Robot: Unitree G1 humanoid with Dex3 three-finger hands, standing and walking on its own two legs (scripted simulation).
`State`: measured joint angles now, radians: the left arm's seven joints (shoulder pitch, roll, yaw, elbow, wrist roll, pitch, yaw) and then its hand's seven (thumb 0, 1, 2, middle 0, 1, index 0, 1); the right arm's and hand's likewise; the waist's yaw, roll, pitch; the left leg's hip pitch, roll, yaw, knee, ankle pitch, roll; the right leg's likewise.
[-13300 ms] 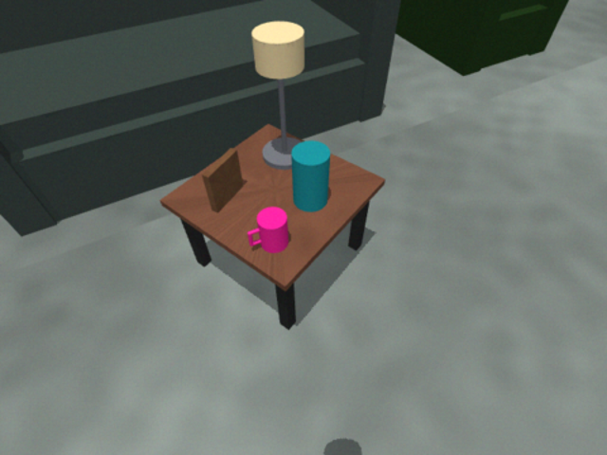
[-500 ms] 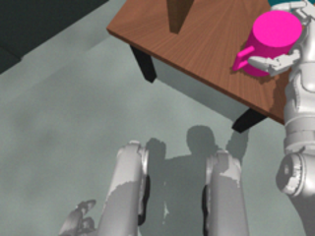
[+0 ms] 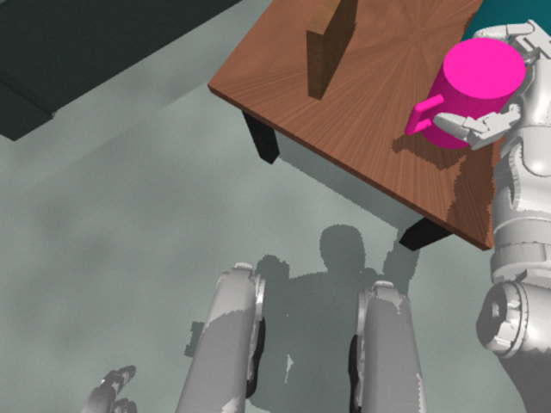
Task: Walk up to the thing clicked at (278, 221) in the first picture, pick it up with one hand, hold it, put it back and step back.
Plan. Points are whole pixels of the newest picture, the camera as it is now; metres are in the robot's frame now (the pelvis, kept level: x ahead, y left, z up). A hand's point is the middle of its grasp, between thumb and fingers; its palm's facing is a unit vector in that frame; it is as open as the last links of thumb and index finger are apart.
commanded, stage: settle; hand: right
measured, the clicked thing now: (452, 103) +0.52 -0.16 -0.01
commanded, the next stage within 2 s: lift in 0.42 s
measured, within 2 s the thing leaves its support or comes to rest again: neither
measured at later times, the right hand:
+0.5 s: hand (496, 87) +0.51 -0.19 +0.04, palm faces +0.14 +0.99 -0.02, open 11.7 cm
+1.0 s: hand (533, 80) +0.48 -0.19 +0.10, palm faces +0.15 +0.99 -0.03, open 11.7 cm
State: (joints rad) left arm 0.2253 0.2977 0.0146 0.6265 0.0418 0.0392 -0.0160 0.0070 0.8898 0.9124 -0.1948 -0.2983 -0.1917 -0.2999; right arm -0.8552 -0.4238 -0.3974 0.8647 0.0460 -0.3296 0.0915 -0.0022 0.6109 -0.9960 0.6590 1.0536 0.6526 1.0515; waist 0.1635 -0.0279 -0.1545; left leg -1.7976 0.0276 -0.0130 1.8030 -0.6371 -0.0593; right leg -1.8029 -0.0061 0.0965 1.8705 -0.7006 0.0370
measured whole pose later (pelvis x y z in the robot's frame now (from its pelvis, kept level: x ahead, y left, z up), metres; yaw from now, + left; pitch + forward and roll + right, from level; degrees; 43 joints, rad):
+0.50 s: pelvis +0.00 +0.00 +0.03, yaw +0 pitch +34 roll +3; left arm 0.20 0.25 -0.01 0.62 0.04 0.02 -0.02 0.01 0.91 0.90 -0.19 -0.30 -0.19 -0.30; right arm -0.80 -0.39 -0.40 0.90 0.06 -0.37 0.09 0.00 0.61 -1.00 0.65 1.07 0.64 1.07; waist 0.15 -0.02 -0.17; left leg -1.69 0.02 -0.01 1.71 -0.61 -0.05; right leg -1.69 -0.02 0.09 1.78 -0.68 0.04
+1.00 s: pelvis +0.01 +0.00 +0.08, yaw +0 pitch +29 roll +3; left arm 0.23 0.24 0.00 0.64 0.03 0.01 0.00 0.01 0.92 0.89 -0.20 -0.31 -0.21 -0.29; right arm -0.61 -0.31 -0.34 0.74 0.08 -0.36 0.05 0.00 0.61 -1.00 0.65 1.07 0.64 1.07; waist 0.12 -0.02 -0.17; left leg -1.45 0.02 0.00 1.52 -0.58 -0.05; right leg -1.46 -0.03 0.08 1.59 -0.64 0.03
